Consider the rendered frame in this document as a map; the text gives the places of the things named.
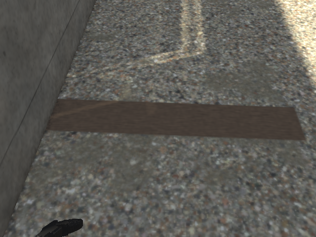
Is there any robot left hand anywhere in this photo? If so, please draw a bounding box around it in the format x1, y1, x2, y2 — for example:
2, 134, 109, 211
36, 218, 83, 237

